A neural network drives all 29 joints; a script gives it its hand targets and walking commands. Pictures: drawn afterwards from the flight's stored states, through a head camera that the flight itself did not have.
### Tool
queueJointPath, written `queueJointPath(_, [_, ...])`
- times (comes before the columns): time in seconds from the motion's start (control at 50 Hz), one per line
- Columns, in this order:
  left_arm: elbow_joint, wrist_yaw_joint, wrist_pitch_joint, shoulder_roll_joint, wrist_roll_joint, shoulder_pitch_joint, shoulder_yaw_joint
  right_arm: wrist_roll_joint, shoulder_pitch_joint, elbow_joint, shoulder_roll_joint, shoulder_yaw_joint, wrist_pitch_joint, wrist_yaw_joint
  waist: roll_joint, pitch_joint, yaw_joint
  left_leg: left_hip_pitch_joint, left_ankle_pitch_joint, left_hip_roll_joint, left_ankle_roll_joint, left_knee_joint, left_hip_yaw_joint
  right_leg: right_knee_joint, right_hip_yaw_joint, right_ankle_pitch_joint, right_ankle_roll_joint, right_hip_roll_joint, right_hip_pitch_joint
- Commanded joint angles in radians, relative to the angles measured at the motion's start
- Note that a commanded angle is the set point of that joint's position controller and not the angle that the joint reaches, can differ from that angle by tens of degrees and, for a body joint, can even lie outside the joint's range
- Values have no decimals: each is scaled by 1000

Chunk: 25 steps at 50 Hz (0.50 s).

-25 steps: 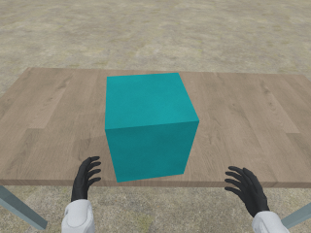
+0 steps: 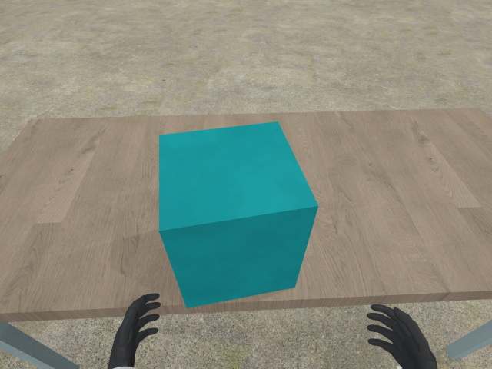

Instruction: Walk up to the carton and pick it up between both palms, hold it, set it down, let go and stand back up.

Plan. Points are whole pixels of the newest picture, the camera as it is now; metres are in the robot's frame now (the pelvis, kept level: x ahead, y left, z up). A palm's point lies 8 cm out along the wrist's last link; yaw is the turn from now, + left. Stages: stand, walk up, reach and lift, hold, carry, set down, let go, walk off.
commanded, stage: set down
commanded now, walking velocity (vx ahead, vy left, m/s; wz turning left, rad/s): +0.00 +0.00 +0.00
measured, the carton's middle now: (231, 216) +0.37 +0.08 +0.04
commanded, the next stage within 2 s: let go in 0.76 s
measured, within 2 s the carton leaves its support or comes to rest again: neither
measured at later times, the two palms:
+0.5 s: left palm (121, 365) +0.14 +0.23 -0.05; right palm out of the picture +0.16 -0.21 -0.06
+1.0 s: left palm (120, 365) +0.14 +0.24 -0.08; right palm out of the picture +0.15 -0.21 -0.09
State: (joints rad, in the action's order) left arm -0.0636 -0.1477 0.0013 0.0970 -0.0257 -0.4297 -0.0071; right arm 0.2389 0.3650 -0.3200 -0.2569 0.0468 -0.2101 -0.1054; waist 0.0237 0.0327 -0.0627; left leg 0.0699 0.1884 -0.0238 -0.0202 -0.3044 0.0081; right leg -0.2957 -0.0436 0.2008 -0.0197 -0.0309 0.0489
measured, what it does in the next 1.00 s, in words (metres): stands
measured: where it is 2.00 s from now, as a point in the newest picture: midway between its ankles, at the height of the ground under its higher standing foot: outside the picture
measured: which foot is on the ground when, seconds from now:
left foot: down 0.00-1.00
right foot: down 0.00-1.00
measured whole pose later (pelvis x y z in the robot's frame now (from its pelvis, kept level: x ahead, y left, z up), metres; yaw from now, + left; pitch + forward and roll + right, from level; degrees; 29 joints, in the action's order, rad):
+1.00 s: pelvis -0.01 +0.01 +0.00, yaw +1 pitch -3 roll +0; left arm -0.49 -0.01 -0.13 0.20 -0.01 -0.20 0.01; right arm 0.00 0.17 -0.72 -0.17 -0.01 -0.17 0.00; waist 0.00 0.07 -0.03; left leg 0.11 0.23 -0.02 -0.01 -0.39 0.00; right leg -0.37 -0.03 0.24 -0.01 -0.02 0.08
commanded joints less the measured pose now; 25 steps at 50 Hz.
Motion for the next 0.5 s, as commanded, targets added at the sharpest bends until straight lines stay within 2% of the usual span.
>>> queueJointPath(0.0, [98, 12, 28, 54, -6, 17, 28, -16, -39, 78, -106, -37, -39, 9, 15, -37, -16, -130, -328, 30, -1, -17, 26, 80, 14, -189, -17, 10, 119])
queueJointPath(0.02, [97, 15, 27, 59, -13, 17, 32, -19, -41, 62, -104, -35, -39, 14, 8, -42, -10, -139, -345, 29, -4, -17, 25, 76, 13, -215, -13, 13, 118])
queueJointPath(0.04, [96, 16, 24, 53, -15, 21, 27, -16, -39, 32, -110, -42, -39, 13, -16, -41, -2, -148, -356, 28, -12, -20, 19, 78, 18, -203, -23, 8, 126])
queueJointPath(0.08, [66, 24, 14, 57, -16, 37, 38, -27, -56, 10, -102, -36, -34, 18, -14, -48, -4, -159, -354, 27, -12, -26, 22, 85, 18, -182, -22, 10, 137])
queueJointPath(0.12, [53, 29, 4, 50, -16, 51, 32, -36, -65, -36, -107, -43, -27, 21, -44, -38, 11, -153, -347, 28, -21, -23, 20, 83, 20, -170, -29, 11, 140])
queueJointPath(0.16, [35, 34, -3, 57, -11, 53, 30, -41, -83, -45, -103, -39, -30, 22, -33, -39, 10, -150, -354, 28, -18, -27, 21, 85, 23, -167, -28, 8, 139])
queueJointPath(0.2, [11, 38, -1, 65, -7, 71, 31, -60, -101, -53, -99, -50, -35, 26, -40, -37, 9, -143, -327, 28, -17, -24, 23, 86, 27, -137, -28, 10, 147])
queueJointPath(0.24, [-27, 44, -1, 81, -3, 94, 33, -79, -114, -79, -81, -50, -30, 30, -21, -5, 10, -114, -285, 29, -8, -16, 26, 86, 25, -100, -28, 16, 147])
queueJointPath(0.3, [-61, 53, -4, 86, 7, 109, 31, -97, -127, -112, -76, -54, -25, 34, -27, -3, 13, -116, -291, 28, -9, -20, 29, 83, 28, -104, -25, 14, 147])
queueJointPath(0.34, [-79, 55, -6, 95, 12, 129, 32, -103, -148, -117, -76, -50, -24, 35, -29, -9, 2, -118, -280, 23, -12, -19, 29, 81, 28, -79, -28, 11, 156])
queueJointPath(0.4, [-125, 66, -19, 106, 15, 151, 38, -129, -172, -135, -67, -55, -16, 43, -7, 19, 4, -98, -249, 24, -6, -16, 37, 84, 31, -54, -24, 12, 163])
queueJointPath(0.42, [-130, 70, -20, 115, 19, 153, 38, -135, -170, -138, -71, -65, -18, 47, -1, -5, 12, -99, -257, 27, -5, -23, 37, 77, 32, -74, -18, 13, 156])
queueJointPath(0.44, [-141, 77, -21, 128, 18, 154, 44, -138, -172, -136, -69, -61, -17, 52, 9, -5, 8, -99, -246, 30, -2, -24, 41, 72, 29, -83, -11, 17, 146])
queueJointPath(0.48, [-161, 85, -23, 133, 25, 178, 37, -148, -178, -163, -65, -68, -15, 61, -4, -5, 19, -86, -233, 30, -4, -27, 39, 65, 29, -81, -12, 18, 148])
